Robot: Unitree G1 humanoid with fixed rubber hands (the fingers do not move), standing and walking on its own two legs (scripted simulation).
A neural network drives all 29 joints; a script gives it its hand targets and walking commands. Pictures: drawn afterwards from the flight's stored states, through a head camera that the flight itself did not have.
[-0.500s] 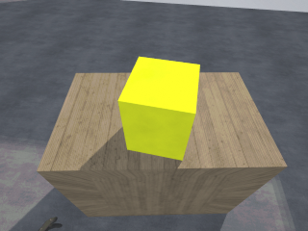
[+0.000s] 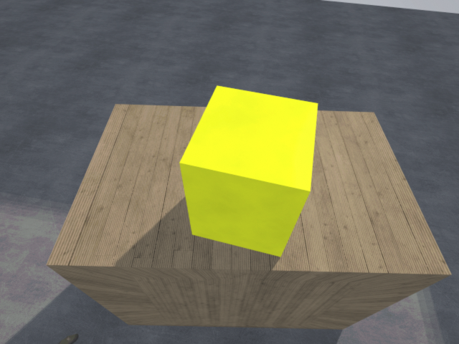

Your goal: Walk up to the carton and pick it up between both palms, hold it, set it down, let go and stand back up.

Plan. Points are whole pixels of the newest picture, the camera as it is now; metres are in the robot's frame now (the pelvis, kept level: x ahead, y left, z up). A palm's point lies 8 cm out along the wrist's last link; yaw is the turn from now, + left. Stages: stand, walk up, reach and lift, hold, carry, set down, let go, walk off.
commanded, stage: walk up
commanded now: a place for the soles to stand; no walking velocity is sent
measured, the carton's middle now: (249, 174) +0.43 -0.02 +0.02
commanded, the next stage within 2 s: none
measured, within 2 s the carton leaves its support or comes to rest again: neither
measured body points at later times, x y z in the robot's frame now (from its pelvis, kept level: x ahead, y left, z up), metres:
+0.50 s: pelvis +0.01 -0.01 +0.00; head +0.03 +0.00 +0.45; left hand +0.13 +0.31 -0.11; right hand +0.10 -0.34 -0.11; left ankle -0.01 +0.15 -0.73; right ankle +0.07 -0.14 -0.73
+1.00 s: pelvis +0.01 -0.01 +0.01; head +0.04 -0.01 +0.46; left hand +0.07 +0.31 -0.12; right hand +0.14 -0.32 -0.11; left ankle -0.01 +0.15 -0.73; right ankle +0.07 -0.14 -0.73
